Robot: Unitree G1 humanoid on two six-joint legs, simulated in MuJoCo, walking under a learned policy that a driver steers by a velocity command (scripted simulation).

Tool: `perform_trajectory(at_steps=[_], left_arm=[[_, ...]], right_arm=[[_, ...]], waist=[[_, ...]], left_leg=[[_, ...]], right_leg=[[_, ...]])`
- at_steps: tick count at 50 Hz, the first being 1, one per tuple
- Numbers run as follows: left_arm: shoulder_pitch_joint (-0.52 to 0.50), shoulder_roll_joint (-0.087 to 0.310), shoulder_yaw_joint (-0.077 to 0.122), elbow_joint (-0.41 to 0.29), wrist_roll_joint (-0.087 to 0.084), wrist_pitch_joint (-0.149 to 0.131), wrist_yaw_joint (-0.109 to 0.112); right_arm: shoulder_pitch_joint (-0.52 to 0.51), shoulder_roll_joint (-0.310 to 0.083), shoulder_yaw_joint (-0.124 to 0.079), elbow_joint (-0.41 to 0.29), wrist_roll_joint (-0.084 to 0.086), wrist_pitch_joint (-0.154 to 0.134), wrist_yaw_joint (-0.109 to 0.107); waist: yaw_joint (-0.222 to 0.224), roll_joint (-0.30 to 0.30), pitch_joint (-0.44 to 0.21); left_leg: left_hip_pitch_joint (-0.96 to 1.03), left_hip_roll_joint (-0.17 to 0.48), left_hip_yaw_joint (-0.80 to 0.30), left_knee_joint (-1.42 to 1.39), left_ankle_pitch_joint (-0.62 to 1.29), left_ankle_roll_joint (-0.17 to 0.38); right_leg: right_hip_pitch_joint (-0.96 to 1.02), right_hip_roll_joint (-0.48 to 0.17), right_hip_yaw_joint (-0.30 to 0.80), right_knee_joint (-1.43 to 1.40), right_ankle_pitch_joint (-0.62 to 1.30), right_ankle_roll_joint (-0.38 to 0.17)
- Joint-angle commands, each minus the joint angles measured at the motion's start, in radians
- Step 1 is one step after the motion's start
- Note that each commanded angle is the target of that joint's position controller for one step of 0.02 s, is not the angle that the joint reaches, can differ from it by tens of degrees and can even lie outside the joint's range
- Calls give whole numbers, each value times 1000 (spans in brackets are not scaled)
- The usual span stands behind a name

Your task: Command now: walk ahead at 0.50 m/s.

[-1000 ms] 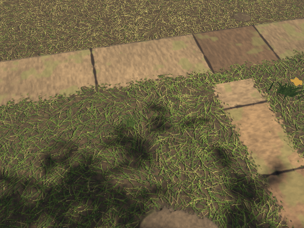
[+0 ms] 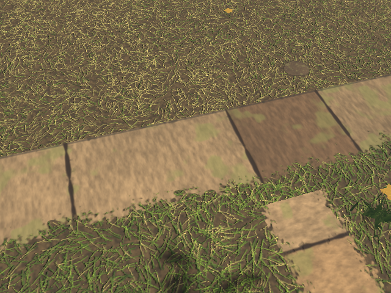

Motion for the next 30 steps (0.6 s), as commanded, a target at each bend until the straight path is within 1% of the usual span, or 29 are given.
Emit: perform_trajectory(at_steps=[1, 2, 3, 4, 6, 8, 10, 12, 14, 16, 18, 19, 20, 21, 22, 23, 24, 25, 26, 27, 28, 29, 30], left_arm=[[-64, 120, 33, -100, 10, -26, 9], [-38, 100, 32, -93, 12, -12, 10], [-19, 78, 29, -86, 14, -1, 11], [-16, 67, 28, -86, 15, 8, 12], [-74, 65, 28, -107, 22, 14, 16], [-142, 58, 27, -126, 26, 12, 14], [-205, 43, 21, -140, 24, 6, 7], [-278, 30, 14, -157, 20, 0, -1], [-340, 28, 10, -175, 14, -5, -11], [-392, 32, 8, -197, 10, -10, -24], [-425, 42, 9, -219, 9, -18, -36], [-416, 53, 13, -222, 9, -22, -41], [-383, 69, 19, -216, 10, -27, -42], [-309, 93, 31, -198, 12, -31, -40], [-155, 138, 55, -151, 16, -33, -32], [37, 213, 78, -115, 33, -33, -19], [102, 286, 94, -92, 38, -24, -18], [107, 181, 68, -99, 33, -22, -16], [29, 136, 52, -107, 30, -24, -11], [-47, 110, 42, -115, 30, -25, -10], [-102, 81, 35, -113, 32, -28, -13], [-135, 62, 30, -109, 39, -34, -15], [-152, 56, 31, -103, 41, -39, -16]], right_arm=[[94, -95, -23, -19, -11, -7, -4], [81, -89, -21, -16, -18, -11, -2], [86, -93, -24, -10, -16, -16, -1], [96, -102, -26, 0, -14, -21, -2], [123, -127, -33, 18, -12, -23, -13], [158, -138, -35, 34, -8, -16, -24], [182, -142, -34, 44, -4, -9, -32], [214, -152, -34, 57, 2, -4, -36], [253, -160, -36, 76, 7, 2, -38], [285, -162, -37, 94, 8, 12, -39], [301, -166, -41, 108, 12, 24, -43], [297, -171, -43, 111, 15, 28, -45], [284, -180, -46, 109, 16, 33, -48], [257, -191, -49, 103, 17, 36, -49], [239, -176, -42, 95, 14, 39, -49], [231, -126, -22, 67, -3, 36, -48], [374, 9, 16, 59, 2, 16, -41], [332, -94, -8, 78, 27, 1, -39], [242, -155, -28, 46, 47, -5, -39], [191, -147, -29, 35, 43, -3, -45], [167, -134, -34, 32, 29, 5, -49], [193, -117, -40, 37, 27, 20, -49], [211, -93, -39, 40, 29, 35, -47]], waist=[[-41, 80, -80], [-17, 102, -72], [-6, 102, -70], [2, 95, -59], [-2, 75, -29], [-20, 65, -15], [-41, 69, -4], [-69, 69, 13], [-94, 70, 32], [-109, 71, 49], [-106, 78, 58], [-89, 84, 52], [-64, 96, 34], [-16, 107, -9], [59, 91, -106], [129, 11, -265], [70, -258, -412], [107, -199, -417], [99, -150, -258], [69, -85, -176], [41, -62, -107], [5, -87, -82], [-12, -91, -65]], left_leg=[[349, 272, -382, -322, 18, 168], [288, 252, -341, -352, 54, 167], [257, 243, -310, -376, 94, 176], [238, 239, -277, -393, 138, 184], [241, 236, -231, -417, 207, 191], [276, 226, -192, -424, 248, 178], [290, 202, -147, -428, 245, 154], [308, 194, -123, -433, 216, 140], [353, 208, -123, -423, 191, 139], [420, 237, -132, -396, 196, 140], [474, 268, -156, -353, 233, 133], [491, 278, -171, -326, 266, 126], [496, 281, -183, -291, 327, 117], [482, 264, -176, -213, 459, 104], [424, 208, -143, -48, 545, 78], [221, 142, -99, 245, 339, 39], [-184, -29, -64, 604, -285, -28], [-280, 0, -200, 740, -411, -23], [-341, 48, -192, 769, -334, -14], [-315, 97, -167, 739, -245, -16], [-280, 124, -164, 687, -187, -19], [-219, 150, -172, 654, -145, -20], [-181, 157, -168, 637, -126, -23]], right_leg=[[-376, -121, 40, 74, 126, -18], [-319, -133, 42, 46, 158, -15], [-293, -137, 36, 25, 174, -9], [-294, -140, 30, -1, 191, -1], [-354, -146, 24, -84, 266, 20], [-401, -145, 17, -197, 371, 32], [-390, -131, 1, -327, 473, 32], [-367, -109, -21, -441, 539, 30], [-365, -93, -34, -512, 548, 27], [-386, -81, -36, -561, 516, 18], [-385, -72, -29, -598, 451, -2], [-358, -63, -26, -619, 414, -12], [-296, -47, -32, -635, 379, -22], [-174, -18, -55, -658, 363, -37], [53, -2, -69, -671, 387, -64], [380, -162, 89, -623, 411, -127], [740, -413, 533, -705, 240, -272], [706, -414, 636, -792, 125, -258], [576, -383, 478, -815, 141, -207], [435, -346, 357, -844, 207, -182], [315, -310, 267, -886, 263, -167], [236, -283, 191, -923, 295, -154], [187, -269, 143, -955, 314, -153]])
Keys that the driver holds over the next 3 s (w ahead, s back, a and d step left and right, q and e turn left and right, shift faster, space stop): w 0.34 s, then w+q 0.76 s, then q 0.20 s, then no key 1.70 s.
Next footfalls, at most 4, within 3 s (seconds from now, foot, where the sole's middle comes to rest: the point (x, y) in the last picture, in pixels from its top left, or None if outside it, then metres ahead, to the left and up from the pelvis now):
0.46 right None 0.42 -0.15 -0.76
1.02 left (151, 231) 0.67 0.19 -0.76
1.44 right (174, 167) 0.96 0.12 -0.76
1.68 left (134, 215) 0.73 0.26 -0.76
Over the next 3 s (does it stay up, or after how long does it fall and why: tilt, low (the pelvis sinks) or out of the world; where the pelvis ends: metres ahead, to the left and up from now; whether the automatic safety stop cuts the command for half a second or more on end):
stays up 0.82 0.17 0.01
